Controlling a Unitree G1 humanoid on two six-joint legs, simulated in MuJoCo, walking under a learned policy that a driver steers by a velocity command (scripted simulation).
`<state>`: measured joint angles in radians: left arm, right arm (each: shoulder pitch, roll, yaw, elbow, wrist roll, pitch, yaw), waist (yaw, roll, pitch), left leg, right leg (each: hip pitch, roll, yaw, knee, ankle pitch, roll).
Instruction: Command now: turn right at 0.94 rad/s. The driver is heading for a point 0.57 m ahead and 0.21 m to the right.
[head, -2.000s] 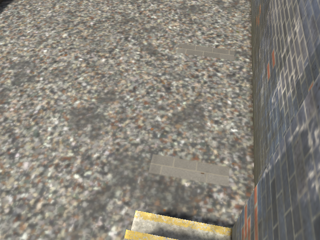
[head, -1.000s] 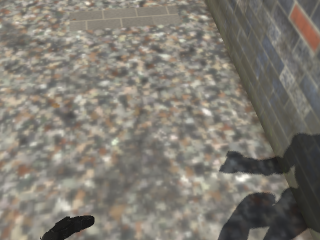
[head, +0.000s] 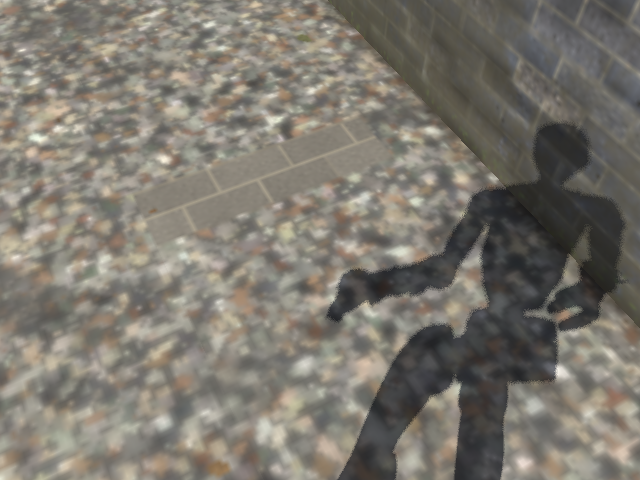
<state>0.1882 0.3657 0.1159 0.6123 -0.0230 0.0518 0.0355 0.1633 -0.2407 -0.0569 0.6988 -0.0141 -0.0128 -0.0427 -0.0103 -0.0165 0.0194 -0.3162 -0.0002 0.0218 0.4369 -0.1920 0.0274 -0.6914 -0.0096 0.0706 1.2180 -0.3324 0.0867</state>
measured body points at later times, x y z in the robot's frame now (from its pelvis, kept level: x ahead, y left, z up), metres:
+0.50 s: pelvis +0.18 -0.10 -0.04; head +0.20 -0.13 +0.41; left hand +0.53 -0.04 -0.07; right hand -0.05 -0.30 -0.16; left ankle +0.02 +0.11 -0.73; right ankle +0.22 -0.21 -0.74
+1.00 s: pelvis +0.49 -0.31 -0.03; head +0.51 -0.37 +0.42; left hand +0.70 -0.11 -0.13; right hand +0.48 -0.61 -0.15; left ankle +0.64 -0.37 -0.74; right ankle +0.27 -0.29 -0.60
